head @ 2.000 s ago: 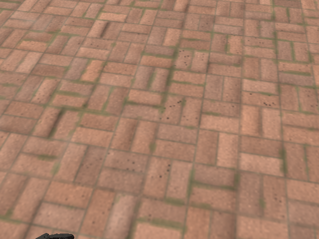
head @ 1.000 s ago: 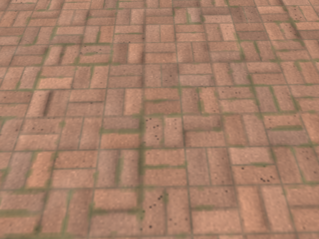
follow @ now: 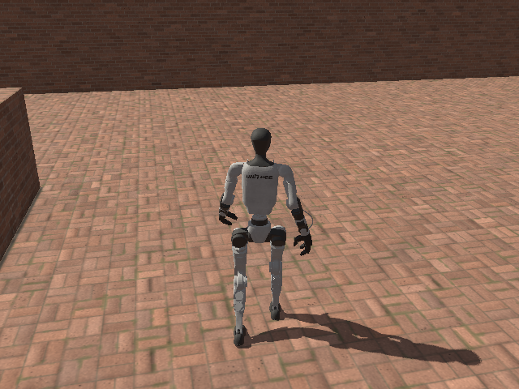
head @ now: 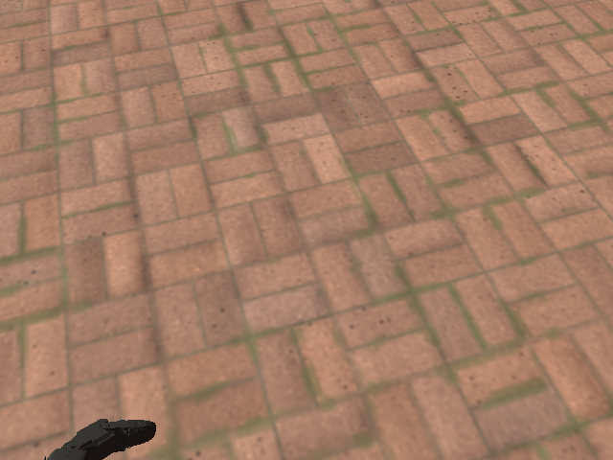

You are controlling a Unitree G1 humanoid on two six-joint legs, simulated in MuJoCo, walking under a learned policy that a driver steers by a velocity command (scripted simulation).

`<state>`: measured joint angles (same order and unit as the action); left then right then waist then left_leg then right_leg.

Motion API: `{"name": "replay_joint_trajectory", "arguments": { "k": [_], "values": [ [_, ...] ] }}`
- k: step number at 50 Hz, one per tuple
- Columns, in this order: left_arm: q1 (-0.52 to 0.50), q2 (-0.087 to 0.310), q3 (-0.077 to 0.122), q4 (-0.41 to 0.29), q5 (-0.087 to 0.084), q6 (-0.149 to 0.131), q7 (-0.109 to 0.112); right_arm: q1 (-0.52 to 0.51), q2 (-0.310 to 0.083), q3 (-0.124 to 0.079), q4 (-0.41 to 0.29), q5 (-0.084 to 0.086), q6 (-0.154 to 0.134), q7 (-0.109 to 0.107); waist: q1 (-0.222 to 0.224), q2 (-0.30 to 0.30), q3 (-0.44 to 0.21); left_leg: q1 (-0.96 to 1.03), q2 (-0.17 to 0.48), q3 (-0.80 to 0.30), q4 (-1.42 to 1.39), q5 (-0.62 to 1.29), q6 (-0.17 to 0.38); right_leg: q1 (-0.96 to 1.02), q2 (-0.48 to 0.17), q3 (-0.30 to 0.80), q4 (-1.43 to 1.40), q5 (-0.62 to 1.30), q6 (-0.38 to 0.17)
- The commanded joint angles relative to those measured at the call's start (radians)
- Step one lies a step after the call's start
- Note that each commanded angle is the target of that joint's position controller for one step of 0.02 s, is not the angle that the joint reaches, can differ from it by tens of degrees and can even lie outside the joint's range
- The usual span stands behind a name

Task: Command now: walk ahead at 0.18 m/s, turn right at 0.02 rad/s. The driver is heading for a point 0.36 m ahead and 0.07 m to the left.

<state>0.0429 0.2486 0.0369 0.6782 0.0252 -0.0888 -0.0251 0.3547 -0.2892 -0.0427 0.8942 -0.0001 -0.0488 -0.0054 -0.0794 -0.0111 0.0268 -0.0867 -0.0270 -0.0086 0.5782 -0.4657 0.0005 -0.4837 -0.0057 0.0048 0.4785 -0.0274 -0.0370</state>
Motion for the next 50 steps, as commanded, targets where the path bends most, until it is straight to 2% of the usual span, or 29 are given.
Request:
{"name": "replay_joint_trajectory", "arguments": {
  "k": [1, 2, 3, 4, 5, 6, 7, 9, 11, 12, 13, 14, 15, 16, 17, 18, 19, 21, 25, 29, 37, 50],
  "values": [
    [0.303, 0.141, 0.041, 0.020, -0.008, 0.023, 0.008, 0.181, -0.077, 0.004, -0.014, 0.006, -0.013, 0.011, 0.120, -0.185, -0.478, -0.415, 0.009, -0.114, 0.575, -0.267, -0.040, 0.779, -0.402, 0.470, 0.029, 0.706, -0.321],
    [0.238, 0.127, 0.035, 0.018, -0.021, 0.032, 0.006, 0.082, -0.127, -0.012, -0.038, 0.022, -0.001, 0.009, 0.123, -0.123, -0.349, -0.468, 0.045, -0.100, 0.603, -0.222, -0.049, 0.660, -0.345, 0.402, -0.026, 0.519, -0.278],
    [0.158, 0.105, 0.026, 0.014, -0.021, 0.036, 0.008, 0.006, -0.118, -0.013, -0.055, 0.020, 0.016, -0.002, 0.105, -0.073, -0.245, -0.483, 0.074, -0.076, 0.567, -0.163, -0.058, 0.530, -0.300, 0.346, -0.071, 0.386, -0.238],
    [0.095, 0.095, 0.019, 0.013, -0.015, 0.038, 0.008, -0.022, -0.109, -0.016, -0.058, 0.009, 0.035, -0.012, 0.080, -0.062, -0.178, -0.447, 0.101, -0.076, 0.507, -0.118, -0.066, 0.395, -0.279, 0.308, -0.114, 0.279, -0.217],
    [0.050, 0.102, 0.022, 0.016, -0.005, 0.041, 0.009, -0.015, -0.096, -0.016, -0.057, 0.003, 0.054, -0.020, 0.047, -0.092, -0.146, -0.361, 0.117, -0.071, 0.424, -0.077, -0.072, 0.270, -0.247, 0.267, -0.158, 0.186, -0.196],
    [0.018, 0.109, 0.026, 0.019, 0.005, 0.045, 0.009, 0.003, -0.075, -0.012, -0.047, 0.001, 0.066, -0.027, 0.029, -0.119, -0.127, -0.282, 0.104, -0.045, 0.346, -0.049, -0.076, 0.182, -0.215, 0.220, -0.187, 0.136, -0.186],
    [0.003, 0.110, 0.027, 0.024, 0.009, 0.046, 0.011, 0.020, -0.055, -0.008, -0.035, -0.003, 0.071, -0.032, 0.020, -0.132, -0.131, -0.220, 0.094, -0.028, 0.279, -0.022, -0.077, 0.140, -0.197, 0.186, -0.198, 0.118, -0.185],
    [0.007, 0.106, 0.027, 0.042, 0.005, 0.050, 0.018, 0.021, -0.045, -0.005, -0.022, -0.008, 0.074, -0.034, 0.025, -0.127, -0.162, -0.135, 0.087, -0.015, 0.161, 0.109, -0.065, 0.127, -0.188, 0.161, -0.208, 0.025, -0.182],
    [-0.006, 0.103, 0.025, 0.059, -0.008, 0.058, 0.023, 0.012, -0.042, -0.006, -0.010, -0.015, 0.076, -0.029, 0.015, -0.110, -0.152, -0.041, 0.074, 0.006, 0.031, 0.269, -0.042, 0.079, -0.168, 0.141, -0.212, -0.208, -0.151],
    [0.005, 0.090, 0.020, 0.072, -0.012, 0.061, 0.024, -0.003, -0.046, -0.007, -0.012, -0.026, 0.077, -0.026, 0.016, -0.100, -0.130, -0.008, 0.068, 0.011, -0.015, 0.298, -0.027, 0.048, -0.145, 0.135, -0.217, -0.360, -0.116],
    [0.030, 0.068, 0.011, 0.092, -0.010, 0.063, 0.024, -0.028, -0.056, -0.008, -0.025, -0.038, 0.077, -0.026, 0.021, -0.080, -0.090, -0.001, 0.090, -0.018, -0.069, 0.311, -0.007, 0.018, -0.120, 0.131, -0.219, -0.485, -0.066],
    [0.052, 0.064, 0.009, 0.108, -0.004, 0.065, 0.024, -0.058, -0.089, -0.010, -0.048, -0.038, 0.076, -0.031, 0.041, -0.040, -0.032, -0.047, 0.145, -0.079, -0.152, 0.257, 0.021, 0.013, -0.086, 0.114, -0.184, -0.535, -0.022],
    [0.088, 0.071, 0.015, 0.110, -0.010, 0.069, 0.028, -0.095, -0.150, -0.027, -0.037, -0.022, 0.074, -0.035, 0.094, 0.094, 0.016, -0.205, 0.141, -0.080, -0.170, 0.046, 0.046, 0.094, -0.024, 0.047, -0.157, -0.457, 0.011],
    [0.070, 0.082, 0.016, 0.119, -0.004, 0.071, 0.035, -0.120, -0.105, -0.019, -0.038, -0.019, 0.063, -0.032, 0.081, 0.114, 0.033, -0.295, 0.122, -0.078, -0.213, -0.048, 0.040, 0.188, -0.015, 0.035, -0.103, -0.369, 0.025],
    [0.076, 0.081, 0.018, 0.124, -0.007, 0.072, 0.040, -0.130, -0.073, -0.010, -0.030, -0.024, 0.052, -0.032, 0.090, 0.130, 0.029, -0.318, 0.122, -0.078, -0.232, -0.036, 0.023, 0.235, -0.015, 0.030, -0.077, -0.308, 0.019],
    [0.089, 0.074, 0.018, 0.138, -0.009, 0.074, 0.045, -0.142, -0.065, -0.008, -0.025, -0.024, 0.042, -0.030, 0.097, 0.134, 0.023, -0.314, 0.116, -0.073, -0.230, 0.019, 0.008, 0.259, -0.021, 0.030, -0.065, -0.264, 0.011],
    [0.100, 0.082, 0.020, 0.151, -0.007, 0.075, 0.047, -0.141, -0.056, -0.006, -0.021, -0.019, 0.032, -0.028, 0.093, 0.119, 0.014, -0.285, 0.112, -0.067, -0.218, 0.076, 0.000, 0.257, -0.020, 0.029, -0.057, -0.229, 0.004],
    [0.107, 0.073, 0.019, 0.172, -0.009, 0.074, 0.045, -0.116, -0.060, -0.006, -0.003, -0.011, 0.021, -0.027, 0.084, 0.083, -0.015, -0.229, 0.107, -0.058, -0.186, 0.180, -0.003, 0.263, -0.023, 0.028, -0.049, -0.154, -0.004],
    [0.102, 0.074, 0.021, 0.210, -0.018, 0.072, 0.043, -0.099, -0.063, -0.005, 0.022, -0.007, 0.022, -0.029, 0.072, 0.039, -0.052, -0.169, 0.096, -0.041, -0.151, 0.325, 0.003, 0.293, -0.027, 0.023, -0.028, -0.014, -0.001],
    [0.104, 0.078, 0.022, 0.249, -0.023, 0.081, 0.047, -0.100, -0.059, -0.004, 0.043, -0.004, 0.028, -0.029, 0.071, 0.016, -0.058, -0.147, 0.088, -0.030, -0.144, 0.391, 0.005, 0.318, -0.029, 0.021, -0.017, 0.048, 0.000],
    [0.095, 0.089, 0.023, 0.313, -0.026, 0.096, 0.059, -0.106, -0.046, -0.001, 0.083, -0.003, 0.036, -0.029, 0.076, 0.013, -0.044, -0.131, 0.075, -0.015, -0.159, 0.421, 0.004, 0.343, -0.033, 0.021, -0.020, 0.071, 0.003],
    [0.078, 0.084, 0.020, 0.384, -0.026, 0.103, 0.064, -0.090, -0.032, 0.004, 0.137, -0.006, 0.041, -0.036, 0.080, 0.018, -0.010, -0.138, 0.063, 0.000, -0.189, 0.331, -0.001, 0.333, -0.029, 0.017, -0.047, -0.010, 0.009]
  ]
}}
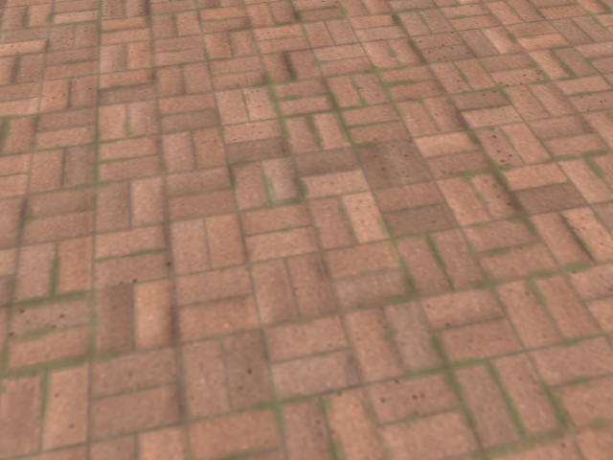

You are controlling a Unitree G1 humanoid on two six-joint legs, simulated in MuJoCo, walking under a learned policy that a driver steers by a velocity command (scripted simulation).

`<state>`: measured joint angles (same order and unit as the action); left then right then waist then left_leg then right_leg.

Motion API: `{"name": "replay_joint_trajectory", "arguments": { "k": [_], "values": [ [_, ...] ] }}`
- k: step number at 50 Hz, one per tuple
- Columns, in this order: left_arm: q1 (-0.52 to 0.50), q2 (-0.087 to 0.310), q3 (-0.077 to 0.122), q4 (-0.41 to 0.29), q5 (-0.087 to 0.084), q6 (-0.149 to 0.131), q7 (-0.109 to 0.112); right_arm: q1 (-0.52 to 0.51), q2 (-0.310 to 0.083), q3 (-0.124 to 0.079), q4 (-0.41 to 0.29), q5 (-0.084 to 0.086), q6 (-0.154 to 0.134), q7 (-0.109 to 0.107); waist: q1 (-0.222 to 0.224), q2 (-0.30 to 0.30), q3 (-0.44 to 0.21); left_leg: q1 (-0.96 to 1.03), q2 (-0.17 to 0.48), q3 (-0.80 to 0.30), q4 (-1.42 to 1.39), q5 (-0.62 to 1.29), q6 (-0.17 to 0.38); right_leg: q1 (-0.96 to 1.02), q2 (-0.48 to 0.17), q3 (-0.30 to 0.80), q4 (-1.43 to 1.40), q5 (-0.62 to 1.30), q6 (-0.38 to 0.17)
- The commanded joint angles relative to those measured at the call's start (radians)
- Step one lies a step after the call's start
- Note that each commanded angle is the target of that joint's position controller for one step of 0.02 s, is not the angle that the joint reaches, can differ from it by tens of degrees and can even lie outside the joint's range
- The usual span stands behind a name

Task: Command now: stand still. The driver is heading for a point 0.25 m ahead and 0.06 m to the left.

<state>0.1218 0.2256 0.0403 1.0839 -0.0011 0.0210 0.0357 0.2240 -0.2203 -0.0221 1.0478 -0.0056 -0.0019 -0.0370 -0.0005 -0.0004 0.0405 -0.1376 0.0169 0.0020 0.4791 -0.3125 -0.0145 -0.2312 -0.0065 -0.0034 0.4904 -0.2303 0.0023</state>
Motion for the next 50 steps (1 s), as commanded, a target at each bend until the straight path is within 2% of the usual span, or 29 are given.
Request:
{"name": "replay_joint_trajectory", "arguments": {
  "k": [1, 20, 50],
  "values": [
    [0.000, 0.106, 0.016, -0.017, 0.000, -0.007, 0.003, 0.044, -0.100, -0.016, -0.014, 0.000, -0.006, -0.005, 0.001, 0.007, -0.022, -0.089, 0.018, -0.010, -0.092, 0.170, 0.014, 0.079, -0.028, 0.025, -0.061, 0.185, -0.030],
    [0.050, 0.082, 0.004, 0.030, 0.000, -0.008, 0.007, 0.120, -0.066, -0.003, 0.033, 0.001, -0.011, -0.010, 0.005, 0.002, 0.007, -0.118, 0.010, -0.001, -0.107, 0.092, 0.014, 0.050, -0.023, 0.025, -0.080, 0.100, -0.028],
    [0.127, 0.055, -0.006, 0.031, -0.004, -0.012, 0.012, 0.198, -0.032, 0.000, 0.044, 0.005, -0.014, -0.011, 0.004, 0.004, 0.016, -0.125, 0.007, 0.000, -0.100, 0.117, 0.016, 0.043, -0.020, 0.021, -0.067, 0.131, -0.028]
  ]
}}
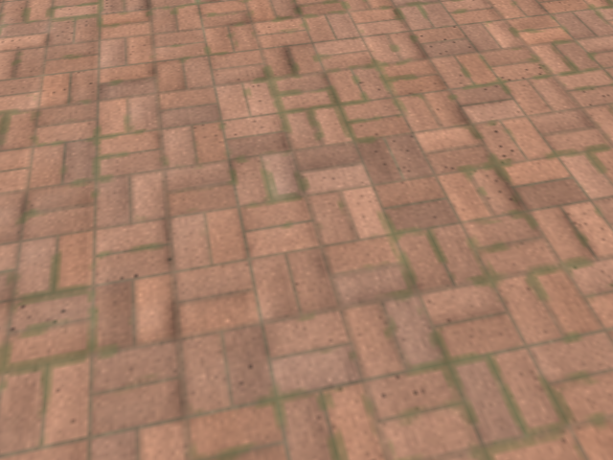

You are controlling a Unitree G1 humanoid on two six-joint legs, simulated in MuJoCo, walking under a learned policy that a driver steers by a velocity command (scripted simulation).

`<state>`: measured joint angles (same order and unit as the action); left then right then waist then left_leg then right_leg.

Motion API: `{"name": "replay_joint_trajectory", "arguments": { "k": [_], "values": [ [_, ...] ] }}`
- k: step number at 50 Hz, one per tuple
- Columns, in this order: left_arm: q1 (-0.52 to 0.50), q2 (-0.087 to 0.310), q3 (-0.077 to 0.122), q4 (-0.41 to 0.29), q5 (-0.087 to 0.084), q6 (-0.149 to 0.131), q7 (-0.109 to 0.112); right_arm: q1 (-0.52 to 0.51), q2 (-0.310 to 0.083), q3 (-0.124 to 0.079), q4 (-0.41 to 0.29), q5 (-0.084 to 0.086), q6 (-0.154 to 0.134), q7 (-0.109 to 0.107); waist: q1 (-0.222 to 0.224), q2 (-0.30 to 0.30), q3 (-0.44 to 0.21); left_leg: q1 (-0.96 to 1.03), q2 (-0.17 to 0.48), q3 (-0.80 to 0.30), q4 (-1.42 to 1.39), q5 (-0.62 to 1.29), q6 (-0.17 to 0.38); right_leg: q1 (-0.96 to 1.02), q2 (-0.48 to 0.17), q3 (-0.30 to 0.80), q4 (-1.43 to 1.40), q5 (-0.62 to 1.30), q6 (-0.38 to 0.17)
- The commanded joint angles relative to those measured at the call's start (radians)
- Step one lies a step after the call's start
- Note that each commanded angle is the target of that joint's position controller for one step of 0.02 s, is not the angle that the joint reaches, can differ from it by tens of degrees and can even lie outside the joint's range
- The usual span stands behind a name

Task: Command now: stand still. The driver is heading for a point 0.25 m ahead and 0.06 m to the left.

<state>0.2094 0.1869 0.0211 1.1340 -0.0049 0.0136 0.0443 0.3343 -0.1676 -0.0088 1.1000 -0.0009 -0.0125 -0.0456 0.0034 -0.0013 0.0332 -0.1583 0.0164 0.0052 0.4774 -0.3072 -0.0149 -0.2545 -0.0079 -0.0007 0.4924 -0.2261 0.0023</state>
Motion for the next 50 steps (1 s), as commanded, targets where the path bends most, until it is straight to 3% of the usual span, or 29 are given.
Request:
{"name": "replay_joint_trajectory", "arguments": {
  "k": [1, 33, 35, 37, 38, 39, 41, 43, 44, 45, 46, 47, 48, 50],
  "values": [
    [0.041, 0.093, 0.013, -0.019, 0.000, -0.005, 0.003, 0.089, -0.084, -0.014, -0.008, 0.000, -0.003, -0.002, 0.000, 0.005, 0.024, -0.105, 0.007, -0.003, -0.098, 0.112, 0.017, 0.067, -0.019, 0.018, -0.069, 0.128, -0.028],
    [0.086, 0.075, 0.015, -0.028, -0.003, -0.009, 0.006, 0.123, -0.064, -0.017, -0.013, 0.002, -0.005, -0.003, -0.001, 0.006, 0.035, -0.109, 0.004, -0.004, -0.093, 0.115, 0.020, 0.062, -0.018, 0.014, -0.058, 0.131, -0.024],
    [0.110, 0.073, 0.017, -0.015, -0.008, -0.006, 0.008, 0.148, -0.064, -0.021, -0.001, 0.009, -0.001, -0.006, -0.001, 0.013, 0.024, -0.117, -0.017, 0.011, -0.088, -0.136, 0.040, 0.052, 0.015, -0.018, -0.039, -0.149, -0.034],
    [0.104, 0.088, 0.025, -0.026, -0.016, -0.013, 0.010, 0.131, -0.092, -0.031, -0.024, 0.018, -0.003, -0.013, -0.004, 0.025, 0.104, -0.187, 0.004, -0.031, -0.092, -0.417, 0.086, -0.057, 0.019, -0.012, -0.017, -0.441, -0.059],
    [0.093, 0.080, 0.024, -0.037, -0.018, -0.026, 0.006, 0.141, -0.095, -0.033, -0.030, 0.023, -0.012, -0.012, -0.011, 0.031, 0.139, -0.209, 0.032, -0.073, -0.105, -0.468, 0.109, -0.096, 0.008, 0.004, -0.005, -0.468, -0.070],
    [0.085, 0.066, 0.023, -0.046, -0.020, -0.043, 0.000, 0.162, -0.102, -0.036, -0.031, 0.028, -0.024, -0.009, -0.020, 0.048, 0.153, -0.195, 0.067, -0.126, -0.124, -0.481, 0.133, -0.131, 0.003, 0.007, 0.026, -0.434, -0.072],
    [0.037, 0.021, 0.012, -0.067, -0.011, -0.072, -0.012, 0.171, -0.130, -0.046, -0.035, 0.025, -0.040, -0.002, -0.033, 0.133, 0.150, -0.123, 0.154, -0.257, -0.188, -0.345, 0.176, -0.185, 0.040, -0.059, 0.157, -0.179, -0.051],
    [0.081, 0.010, 0.005, -0.068, -0.002, -0.082, -0.019, 0.119, -0.144, -0.047, -0.055, 0.018, -0.044, 0.006, 0.010, 0.172, 0.124, -0.138, 0.209, -0.304, -0.160, -0.060, 0.192, -0.120, 0.019, -0.042, 0.150, -0.081, -0.063],
    [0.130, 0.027, 0.007, -0.053, 0.000, -0.081, -0.021, 0.073, -0.118, -0.040, -0.070, 0.017, -0.046, 0.009, 0.036, 0.122, 0.109, -0.167, 0.154, -0.220, -0.099, 0.052, 0.148, -0.031, 0.007, -0.023, 0.078, 0.019, -0.069],
    [0.149, 0.085, 0.021, -0.039, -0.003, -0.079, -0.024, 0.085, -0.090, -0.037, -0.075, 0.014, -0.046, 0.007, 0.014, 0.014, 0.092, -0.161, 0.037, -0.081, -0.001, 0.126, 0.080, 0.015, 0.001, 0.011, 0.062, 0.205, -0.071],
    [0.175, 0.117, 0.031, -0.032, -0.016, -0.073, -0.024, 0.119, -0.060, -0.029, -0.065, 0.006, -0.045, 0.002, 0.011, -0.096, 0.041, -0.187, -0.040, 0.019, 0.111, 0.155, 0.018, 0.107, -0.034, 0.065, 0.047, 0.396, -0.093],
    [0.229, 0.118, 0.030, -0.020, -0.017, -0.068, -0.023, 0.136, -0.043, -0.020, -0.061, 0.005, -0.044, -0.001, 0.026, -0.149, -0.023, -0.224, -0.041, 0.022, 0.191, 0.111, -0.020, 0.197, -0.111, 0.164, 0.021, 0.553, -0.139],
    [0.253, 0.104, 0.024, -0.014, -0.008, -0.065, -0.021, 0.140, -0.034, -0.015, -0.058, 0.015, -0.038, -0.004, 0.028, -0.166, -0.064, -0.211, -0.028, 0.011, 0.267, -0.003, -0.038, 0.213, -0.204, 0.259, -0.020, 0.685, -0.191],
    [0.194, 0.083, 0.005, -0.035, 0.010, -0.076, -0.023, 0.117, -0.019, -0.011, -0.064, 0.015, -0.020, -0.006, 0.001, -0.140, -0.054, -0.214, 0.009, -0.033, 0.352, -0.256, -0.046, 0.182, -0.293, 0.315, -0.045, 0.845, -0.250]
  ]
}}
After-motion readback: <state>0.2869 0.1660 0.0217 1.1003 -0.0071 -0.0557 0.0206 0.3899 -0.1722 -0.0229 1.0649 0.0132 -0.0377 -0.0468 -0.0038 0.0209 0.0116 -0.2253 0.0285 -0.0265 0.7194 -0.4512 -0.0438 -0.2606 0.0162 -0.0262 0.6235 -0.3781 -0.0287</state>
